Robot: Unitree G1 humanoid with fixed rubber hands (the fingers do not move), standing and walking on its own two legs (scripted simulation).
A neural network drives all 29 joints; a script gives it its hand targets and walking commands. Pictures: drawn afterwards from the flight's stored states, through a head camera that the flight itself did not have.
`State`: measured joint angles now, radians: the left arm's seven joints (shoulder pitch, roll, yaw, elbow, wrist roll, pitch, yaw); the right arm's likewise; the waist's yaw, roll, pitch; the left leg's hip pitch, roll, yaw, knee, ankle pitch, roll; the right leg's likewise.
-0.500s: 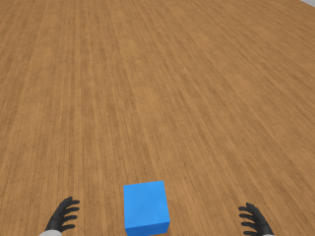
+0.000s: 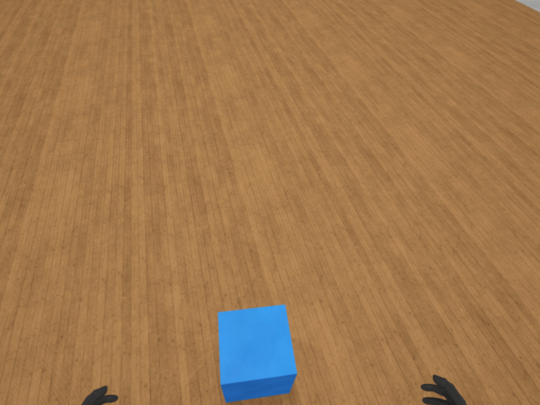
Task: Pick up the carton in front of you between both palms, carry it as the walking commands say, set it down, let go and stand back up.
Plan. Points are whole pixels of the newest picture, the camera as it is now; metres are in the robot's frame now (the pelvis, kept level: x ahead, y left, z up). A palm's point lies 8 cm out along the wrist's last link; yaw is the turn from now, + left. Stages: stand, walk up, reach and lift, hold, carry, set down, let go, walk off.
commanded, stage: stand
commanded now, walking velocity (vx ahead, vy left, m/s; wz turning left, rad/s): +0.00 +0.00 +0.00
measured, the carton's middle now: (255, 354) +0.37 +0.03 -0.65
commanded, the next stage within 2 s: none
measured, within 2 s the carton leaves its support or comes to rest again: neither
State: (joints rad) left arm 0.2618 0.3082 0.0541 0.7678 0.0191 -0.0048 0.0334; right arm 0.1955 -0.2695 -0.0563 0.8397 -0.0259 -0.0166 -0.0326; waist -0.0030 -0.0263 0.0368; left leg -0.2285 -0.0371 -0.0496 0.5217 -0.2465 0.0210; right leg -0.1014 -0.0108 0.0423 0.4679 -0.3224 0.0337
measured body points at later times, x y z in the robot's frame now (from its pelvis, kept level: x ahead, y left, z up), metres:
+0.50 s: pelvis -0.01 -0.01 +0.00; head -0.01 +0.01 +0.45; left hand +0.07 +0.29 -0.12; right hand +0.09 -0.30 -0.11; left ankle +0.02 +0.10 -0.74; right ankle -0.04 -0.14 -0.74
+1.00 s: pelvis -0.02 -0.01 +0.01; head -0.02 +0.00 +0.46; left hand +0.06 +0.29 -0.12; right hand +0.08 -0.31 -0.11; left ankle +0.02 +0.11 -0.74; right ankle -0.04 -0.14 -0.74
